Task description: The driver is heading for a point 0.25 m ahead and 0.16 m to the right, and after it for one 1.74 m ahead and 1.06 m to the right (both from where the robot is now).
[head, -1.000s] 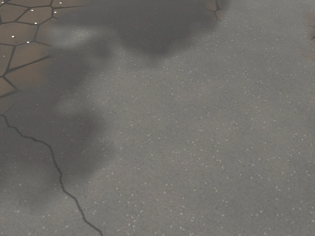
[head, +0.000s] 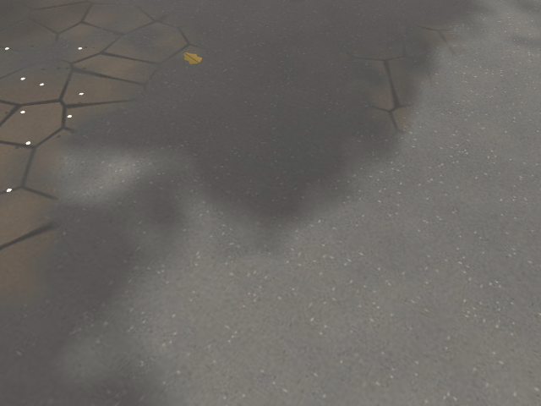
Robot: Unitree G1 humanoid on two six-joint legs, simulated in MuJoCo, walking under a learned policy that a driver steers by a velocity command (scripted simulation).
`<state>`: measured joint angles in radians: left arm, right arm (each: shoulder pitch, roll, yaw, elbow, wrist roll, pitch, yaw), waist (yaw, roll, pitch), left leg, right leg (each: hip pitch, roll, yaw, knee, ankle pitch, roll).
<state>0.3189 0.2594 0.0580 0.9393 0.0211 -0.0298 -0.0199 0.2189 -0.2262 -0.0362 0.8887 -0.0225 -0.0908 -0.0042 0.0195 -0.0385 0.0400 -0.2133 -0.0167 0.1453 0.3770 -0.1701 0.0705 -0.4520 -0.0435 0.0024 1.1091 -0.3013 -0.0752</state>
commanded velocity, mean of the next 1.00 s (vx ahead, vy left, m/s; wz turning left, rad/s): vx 0.20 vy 0.00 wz -0.56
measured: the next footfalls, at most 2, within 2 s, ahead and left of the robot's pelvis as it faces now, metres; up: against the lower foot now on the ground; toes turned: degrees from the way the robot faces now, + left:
right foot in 0.36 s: +0.31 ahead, -0.12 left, +0.00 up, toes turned -16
left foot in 0.94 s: +0.36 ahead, +0.05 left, +0.00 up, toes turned -38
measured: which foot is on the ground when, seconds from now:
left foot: down 0.00-0.36, up 0.38-0.92, down 0.94-1.00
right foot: up 0.00-0.34, down 0.36-0.94, up 0.96-1.00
